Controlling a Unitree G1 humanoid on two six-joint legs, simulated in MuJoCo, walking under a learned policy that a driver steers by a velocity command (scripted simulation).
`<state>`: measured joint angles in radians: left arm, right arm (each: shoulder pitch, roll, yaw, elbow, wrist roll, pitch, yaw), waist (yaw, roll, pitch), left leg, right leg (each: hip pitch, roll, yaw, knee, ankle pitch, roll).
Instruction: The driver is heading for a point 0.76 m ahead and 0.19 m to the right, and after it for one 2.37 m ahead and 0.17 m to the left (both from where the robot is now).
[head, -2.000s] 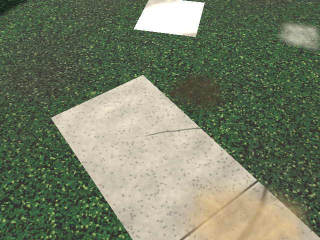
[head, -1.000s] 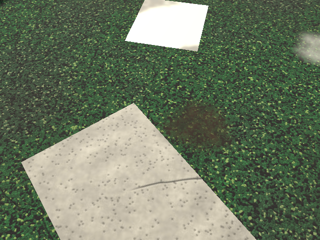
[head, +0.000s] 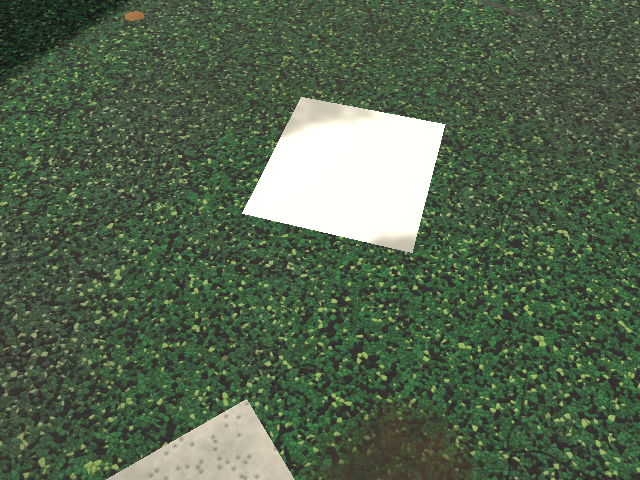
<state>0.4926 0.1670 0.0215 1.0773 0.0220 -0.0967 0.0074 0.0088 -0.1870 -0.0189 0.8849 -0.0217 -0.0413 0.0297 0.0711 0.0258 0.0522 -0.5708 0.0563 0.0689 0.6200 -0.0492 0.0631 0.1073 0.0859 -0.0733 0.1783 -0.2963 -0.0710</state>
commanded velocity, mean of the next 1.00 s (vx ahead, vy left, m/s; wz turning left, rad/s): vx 0.50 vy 0.00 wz -0.34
